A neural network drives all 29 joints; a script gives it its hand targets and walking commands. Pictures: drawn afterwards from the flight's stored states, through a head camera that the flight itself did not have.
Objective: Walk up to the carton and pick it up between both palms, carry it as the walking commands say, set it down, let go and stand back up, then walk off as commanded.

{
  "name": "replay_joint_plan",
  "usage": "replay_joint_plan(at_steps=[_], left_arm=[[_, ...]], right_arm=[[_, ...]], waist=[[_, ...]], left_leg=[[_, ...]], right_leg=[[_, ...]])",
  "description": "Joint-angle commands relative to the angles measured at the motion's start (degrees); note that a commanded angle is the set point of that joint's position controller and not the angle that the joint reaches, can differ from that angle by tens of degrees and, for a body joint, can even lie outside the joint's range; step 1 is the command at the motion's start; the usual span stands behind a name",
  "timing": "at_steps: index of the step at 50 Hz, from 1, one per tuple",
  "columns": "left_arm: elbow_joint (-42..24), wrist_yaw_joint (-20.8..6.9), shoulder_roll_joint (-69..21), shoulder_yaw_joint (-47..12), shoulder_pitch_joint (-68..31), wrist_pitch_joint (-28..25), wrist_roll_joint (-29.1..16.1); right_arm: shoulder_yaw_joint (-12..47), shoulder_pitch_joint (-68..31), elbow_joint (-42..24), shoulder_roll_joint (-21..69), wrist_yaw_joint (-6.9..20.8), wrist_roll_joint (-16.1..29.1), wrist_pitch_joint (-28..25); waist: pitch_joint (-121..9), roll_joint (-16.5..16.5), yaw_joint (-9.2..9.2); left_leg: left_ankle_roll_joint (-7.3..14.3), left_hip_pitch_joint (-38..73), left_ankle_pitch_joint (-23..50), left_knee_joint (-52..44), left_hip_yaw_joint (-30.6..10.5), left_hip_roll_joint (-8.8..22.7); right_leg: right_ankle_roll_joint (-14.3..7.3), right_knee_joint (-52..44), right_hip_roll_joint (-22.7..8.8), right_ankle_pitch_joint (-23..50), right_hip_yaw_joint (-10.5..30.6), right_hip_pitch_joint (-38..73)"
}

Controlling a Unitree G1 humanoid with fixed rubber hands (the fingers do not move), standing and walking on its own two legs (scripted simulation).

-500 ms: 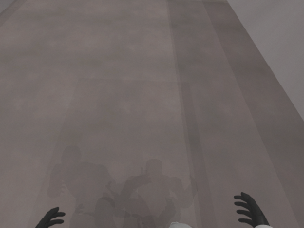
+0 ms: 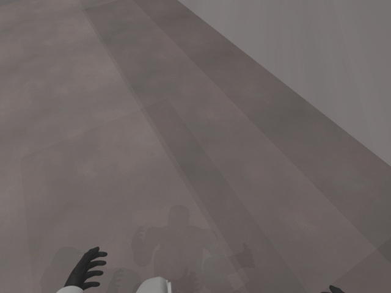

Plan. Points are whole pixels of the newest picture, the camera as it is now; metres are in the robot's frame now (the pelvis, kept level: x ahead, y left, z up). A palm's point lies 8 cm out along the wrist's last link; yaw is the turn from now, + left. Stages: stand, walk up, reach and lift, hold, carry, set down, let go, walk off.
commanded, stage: stand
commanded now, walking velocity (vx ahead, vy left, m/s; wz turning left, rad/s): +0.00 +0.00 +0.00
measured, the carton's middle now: out of the picture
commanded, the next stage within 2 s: none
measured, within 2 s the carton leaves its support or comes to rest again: neither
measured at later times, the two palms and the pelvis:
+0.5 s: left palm out of the picture +0.11 +0.27 -0.12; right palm out of the picture +0.10 -0.23 -0.10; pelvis +0.01 +0.02 +0.00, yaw -4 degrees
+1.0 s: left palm out of the picture +0.06 +0.26 -0.13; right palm out of the picture +0.02 -0.24 -0.12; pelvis +0.01 +0.02 +0.01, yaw -4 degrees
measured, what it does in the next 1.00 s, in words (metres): steps on the spot: left foot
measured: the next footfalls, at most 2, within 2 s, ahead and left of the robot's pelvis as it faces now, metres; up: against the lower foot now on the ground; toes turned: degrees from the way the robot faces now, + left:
left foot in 0.24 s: +0.06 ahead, +0.13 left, +0.00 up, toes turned +2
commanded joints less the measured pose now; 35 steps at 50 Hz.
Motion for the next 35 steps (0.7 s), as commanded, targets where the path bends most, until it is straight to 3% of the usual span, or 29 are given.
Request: replay_joint_plan(at_steps=[1,5,8,10,11,12,13,14,15,17,20,22,23,24,29,35], left_arm=[[-1.92,0.22,8.68,2.09,1.74,-1.20,0.38],[-0.28,-0.34,7.98,1.49,2.44,-1.36,0.76],[0.92,-0.97,7.88,1.26,2.97,-1.30,0.96],[1.57,-1.16,7.66,1.10,2.36,-1.23,0.77],[1.80,-1.13,6.92,0.92,2.40,-1.18,0.45],[2.11,-1.08,4.54,0.31,3.56,-1.39,0.18],[1.90,-1.11,1.19,-0.46,5.64,-1.53,-0.54],[2.62,-0.78,2.29,-0.29,4.98,-0.59,-0.14],[3.41,-0.95,3.66,0.15,4.50,-0.03,0.14],[4.75,-1.75,2.92,0.12,4.34,0.07,0.14],[6.97,-1.88,2.60,0.05,5.95,-0.48,0.62],[7.04,-1.44,3.84,0.16,6.03,-1.16,0.96],[7.97,-1.30,4.59,0.45,5.45,-1.20,0.37],[8.51,-1.26,3.52,0.27,5.54,-1.26,0.15],[10.67,-0.31,3.62,-0.14,5.49,-1.61,0.14],[13.35,0.48,3.60,-0.52,5.76,-1.91,0.06]], right_arm=[[-1.00,1.40,-3.06,-4.10,0.05,0.22,-0.28],[-0.03,-1.36,-3.12,-1.96,0.09,0.12,-0.10],[0.34,-2.37,-2.94,-1.37,-0.27,0.55,-0.35],[0.67,-0.95,-1.98,-0.50,-0.56,0.60,-1.02],[0.94,1.28,-0.89,-0.07,-0.72,0.42,-1.66],[0.88,2.91,-0.32,-1.43,-0.96,-0.42,-2.71],[0.39,1.91,-0.92,-5.87,-1.01,-1.16,-3.64],[0.20,-0.14,-0.71,-7.26,-0.73,-0.37,-3.59],[1.05,-2.98,-1.12,-4.66,-0.37,-0.46,-3.81],[1.99,-4.82,-0.70,-2.98,-0.54,-0.35,-4.07],[1.36,-2.89,0.69,-4.44,-0.94,0.07,-4.14],[1.36,-1.82,0.96,-3.55,-0.48,0.34,-4.22],[1.61,-1.63,0.94,-1.86,-0.14,0.50,-4.21],[1.44,-2.44,1.38,-2.39,-0.09,0.23,-4.10],[1.21,-1.34,3.54,-1.85,0.00,-0.08,-4.13],[1.26,-0.13,6.67,-1.56,-0.36,-0.16,-4.14]], waist=[[-9.12,-9.96,1.70],[-6.86,-11.44,2.58],[-6.21,-12.08,2.93],[-6.33,-10.65,1.37],[-6.55,-8.60,0.09],[-7.83,-5.91,-0.08],[-8.80,5.12,1.76],[-6.65,10.99,1.26],[-4.80,9.36,1.82],[-3.90,8.74,2.16],[-5.28,7.02,2.02],[-6.82,4.54,1.54],[-5.83,-0.19,0.81],[-5.22,-0.77,1.48],[-4.98,-3.55,1.16],[-3.74,-3.44,1.10]], left_leg=[[0.98,0.23,3.03,-1.97,-2.06,-1.33],[2.59,4.41,2.43,-14.39,-2.08,-3.65],[3.85,9.53,1.53,-22.05,-1.47,-5.84],[4.93,15.05,6.20,-31.84,-1.05,-6.97],[5.39,21.00,13.98,-41.38,-1.56,-6.22],[6.10,27.44,18.51,-44.61,-6.20,-1.41],[8.61,29.85,24.69,-46.34,-16.49,9.73],[14.31,19.43,25.55,-48.42,-19.50,13.65],[15.03,16.20,22.88,-48.82,-17.98,11.97],[12.85,15.54,19.47,-47.87,-12.82,6.92],[10.88,17.51,24.45,-44.13,-9.32,4.19],[8.86,15.09,20.65,-43.42,-8.71,2.95],[7.84,15.73,16.42,-44.56,-7.41,0.49],[7.49,17.11,14.88,-43.88,-6.35,-0.27],[7.54,18.92,17.29,-42.81,-5.12,-1.11],[7.38,18.73,15.75,-43.88,-5.02,-1.49]], right_leg=[[-5.94,-9.41,-13.70,36.20,10.15,7.56],[-6.37,-11.60,-13.12,22.77,12.14,5.61],[-7.14,-10.80,-13.35,21.30,14.24,3.58],[-6.01,-8.32,-12.48,22.22,14.81,2.26],[-4.05,-7.37,-11.46,19.39,14.66,-0.16],[-1.59,-6.85,-9.35,13.20,14.59,-3.40],[1.03,-1.61,-3.73,1.49,9.11,-7.55],[2.32,0.00,-0.93,-7.64,4.42,-2.99],[2.68,3.20,-1.30,-9.70,4.88,-0.18],[2.95,0.98,-0.61,-5.10,3.75,1.20],[3.87,-6.14,-1.22,3.90,2.66,4.14],[4.03,-8.12,-4.77,9.63,5.56,8.83],[3.54,-7.94,-4.61,9.74,6.33,6.58],[3.15,-9.09,-4.77,9.70,6.54,5.43],[2.09,-10.60,-5.59,11.20,7.17,4.98],[1.64,-11.56,-5.70,10.14,7.43,4.64]])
